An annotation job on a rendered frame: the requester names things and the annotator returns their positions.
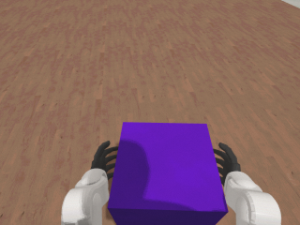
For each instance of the left robot hand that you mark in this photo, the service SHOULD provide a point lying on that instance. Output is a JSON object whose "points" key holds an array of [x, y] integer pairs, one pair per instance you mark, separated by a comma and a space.
{"points": [[100, 159]]}

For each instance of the robot left forearm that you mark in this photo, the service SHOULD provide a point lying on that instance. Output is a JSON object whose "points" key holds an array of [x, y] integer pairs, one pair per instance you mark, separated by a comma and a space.
{"points": [[83, 204]]}

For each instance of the carton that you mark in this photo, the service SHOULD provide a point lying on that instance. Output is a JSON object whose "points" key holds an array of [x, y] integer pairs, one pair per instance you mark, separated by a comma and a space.
{"points": [[166, 174]]}

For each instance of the robot right forearm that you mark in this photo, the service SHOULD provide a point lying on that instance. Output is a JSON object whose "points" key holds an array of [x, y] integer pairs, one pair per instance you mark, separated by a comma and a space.
{"points": [[251, 205]]}

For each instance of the right robot hand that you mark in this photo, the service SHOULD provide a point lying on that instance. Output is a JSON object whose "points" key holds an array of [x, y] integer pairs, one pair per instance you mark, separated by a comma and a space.
{"points": [[229, 163]]}

